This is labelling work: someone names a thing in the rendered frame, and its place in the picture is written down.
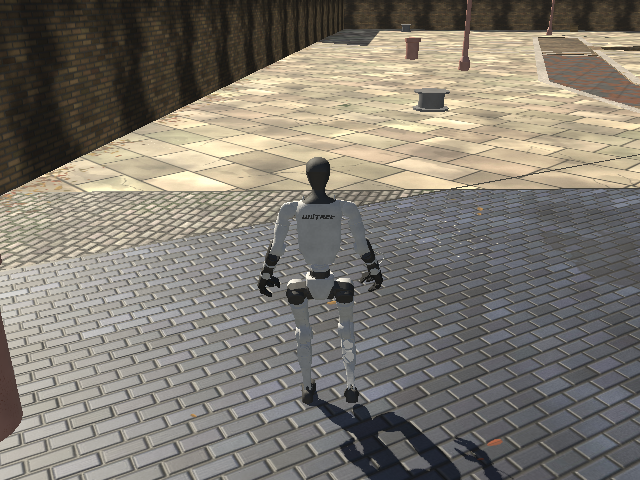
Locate left robot hand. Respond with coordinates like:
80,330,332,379
257,276,280,297

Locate robot right forearm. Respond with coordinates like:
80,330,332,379
360,239,380,275

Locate right robot thigh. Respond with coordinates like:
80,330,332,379
334,278,354,339

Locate robot left forearm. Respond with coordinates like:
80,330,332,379
260,240,280,280

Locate humanoid robot head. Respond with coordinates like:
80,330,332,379
302,157,336,204

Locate robot right upper arm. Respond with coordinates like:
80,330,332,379
339,200,370,255

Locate robot left upper arm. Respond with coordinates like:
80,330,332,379
269,201,298,256

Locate right robot hand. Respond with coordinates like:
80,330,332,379
360,270,383,292

